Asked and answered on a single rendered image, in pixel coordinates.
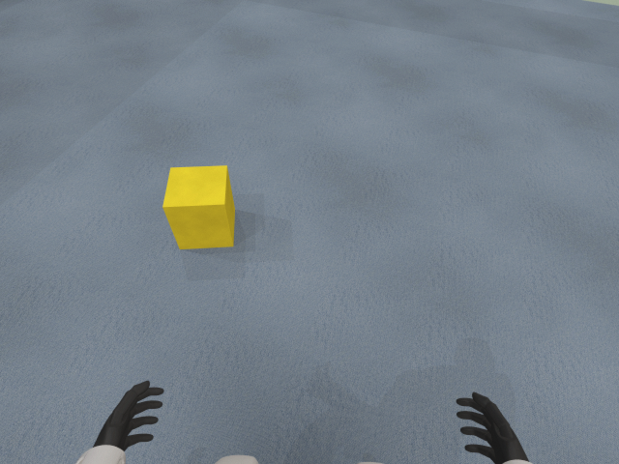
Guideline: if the robot right hand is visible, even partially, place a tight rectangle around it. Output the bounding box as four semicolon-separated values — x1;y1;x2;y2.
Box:
457;392;529;464

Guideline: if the robot left hand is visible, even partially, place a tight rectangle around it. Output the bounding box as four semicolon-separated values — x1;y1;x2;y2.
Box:
94;381;163;451

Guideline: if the left robot forearm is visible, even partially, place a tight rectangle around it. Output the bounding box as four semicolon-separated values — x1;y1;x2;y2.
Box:
75;445;126;464

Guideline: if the carton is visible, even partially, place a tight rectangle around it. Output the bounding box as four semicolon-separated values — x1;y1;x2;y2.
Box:
162;165;235;249

